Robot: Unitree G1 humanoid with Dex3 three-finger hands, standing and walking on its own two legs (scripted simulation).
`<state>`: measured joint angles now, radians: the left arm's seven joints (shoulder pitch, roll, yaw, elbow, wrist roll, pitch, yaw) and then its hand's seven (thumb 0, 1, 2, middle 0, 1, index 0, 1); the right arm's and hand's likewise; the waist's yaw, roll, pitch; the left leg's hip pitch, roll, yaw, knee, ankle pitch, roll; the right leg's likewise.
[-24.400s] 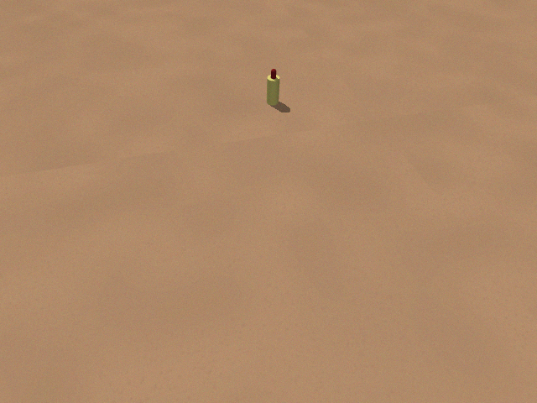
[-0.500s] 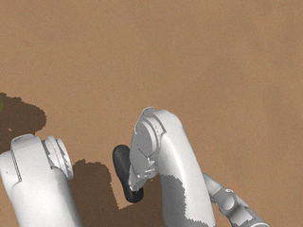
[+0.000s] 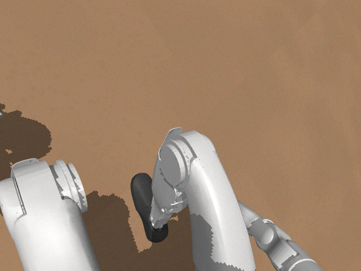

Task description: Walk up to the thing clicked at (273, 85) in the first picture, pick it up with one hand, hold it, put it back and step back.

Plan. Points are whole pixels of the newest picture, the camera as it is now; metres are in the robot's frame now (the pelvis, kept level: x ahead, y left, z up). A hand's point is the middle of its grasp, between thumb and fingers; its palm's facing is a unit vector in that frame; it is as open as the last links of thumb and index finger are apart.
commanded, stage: open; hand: left
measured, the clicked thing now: out of the picture +0.45 +0.27 -0.17
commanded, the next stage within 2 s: withdraw in 0.20 s
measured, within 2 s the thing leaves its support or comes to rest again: rests again in 0.56 s
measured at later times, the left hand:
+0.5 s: hand out of the picture +0.45 +0.29 -0.15, palm faces +0.34 -0.94 +0.01, open 17.2 cm
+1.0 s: hand out of the picture +0.41 +0.40 -0.03, palm faces +0.33 -0.89 -0.32, open 17.3 cm
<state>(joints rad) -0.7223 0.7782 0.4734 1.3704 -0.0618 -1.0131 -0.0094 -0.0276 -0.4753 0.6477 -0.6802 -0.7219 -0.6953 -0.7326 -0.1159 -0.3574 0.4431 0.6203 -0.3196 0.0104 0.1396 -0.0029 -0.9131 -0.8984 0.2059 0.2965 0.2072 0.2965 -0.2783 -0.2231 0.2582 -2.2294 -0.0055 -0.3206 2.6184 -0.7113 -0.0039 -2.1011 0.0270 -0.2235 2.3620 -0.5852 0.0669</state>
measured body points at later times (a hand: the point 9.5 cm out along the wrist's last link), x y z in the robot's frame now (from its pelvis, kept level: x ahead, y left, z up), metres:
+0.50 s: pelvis +0.00 +0.00 +0.00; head +0.23 +0.17 +0.34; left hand +0.43 +0.34 -0.14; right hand +0.14 -0.26 -0.04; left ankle +0.08 +0.12 -0.26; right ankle +0.15 -0.12 -0.26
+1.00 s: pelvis +0.01 +0.00 +0.05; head +0.20 +0.12 +0.44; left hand +0.38 +0.44 -0.01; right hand +0.16 -0.25 -0.04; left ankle +0.08 +0.12 -0.26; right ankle +0.14 -0.12 -0.26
